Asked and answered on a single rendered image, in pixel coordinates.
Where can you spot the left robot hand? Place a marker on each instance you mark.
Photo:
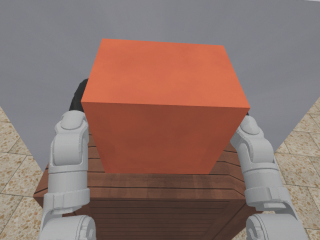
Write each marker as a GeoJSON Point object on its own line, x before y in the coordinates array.
{"type": "Point", "coordinates": [76, 101]}

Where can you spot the robot right upper arm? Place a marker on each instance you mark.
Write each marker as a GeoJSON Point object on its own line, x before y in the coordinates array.
{"type": "Point", "coordinates": [273, 226]}

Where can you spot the robot left upper arm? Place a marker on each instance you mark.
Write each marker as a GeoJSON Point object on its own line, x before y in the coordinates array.
{"type": "Point", "coordinates": [79, 227]}

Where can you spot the robot right forearm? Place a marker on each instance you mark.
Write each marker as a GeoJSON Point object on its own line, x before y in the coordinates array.
{"type": "Point", "coordinates": [264, 187]}

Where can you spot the carton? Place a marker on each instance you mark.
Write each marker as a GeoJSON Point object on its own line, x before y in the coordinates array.
{"type": "Point", "coordinates": [162, 107]}

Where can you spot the robot left forearm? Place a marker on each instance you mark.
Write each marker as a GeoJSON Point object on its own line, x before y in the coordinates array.
{"type": "Point", "coordinates": [67, 168]}

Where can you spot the pedestal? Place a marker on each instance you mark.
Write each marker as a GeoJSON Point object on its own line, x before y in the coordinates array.
{"type": "Point", "coordinates": [155, 206]}

